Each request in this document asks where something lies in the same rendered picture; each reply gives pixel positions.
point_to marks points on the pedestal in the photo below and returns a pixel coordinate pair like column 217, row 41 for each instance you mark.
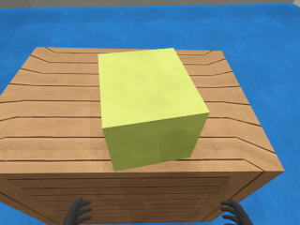
column 53, row 150

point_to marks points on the robot right hand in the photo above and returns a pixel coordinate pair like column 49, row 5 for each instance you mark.
column 240, row 216

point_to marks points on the robot left hand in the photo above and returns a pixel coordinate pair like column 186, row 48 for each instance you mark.
column 73, row 213

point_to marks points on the carton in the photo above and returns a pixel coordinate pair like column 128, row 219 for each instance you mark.
column 151, row 111

